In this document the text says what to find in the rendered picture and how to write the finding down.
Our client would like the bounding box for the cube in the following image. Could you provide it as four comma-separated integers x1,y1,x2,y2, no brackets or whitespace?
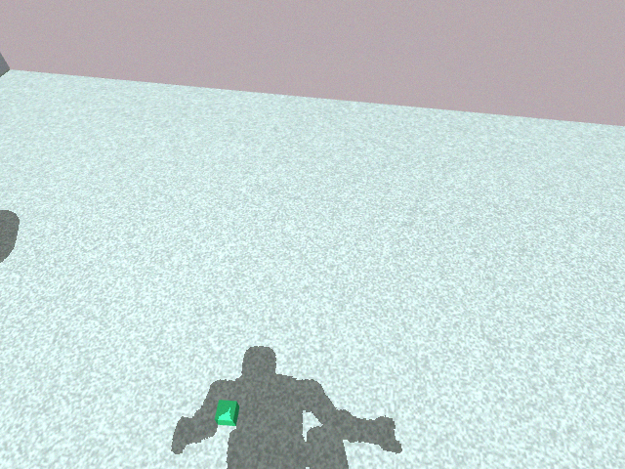
215,400,239,426

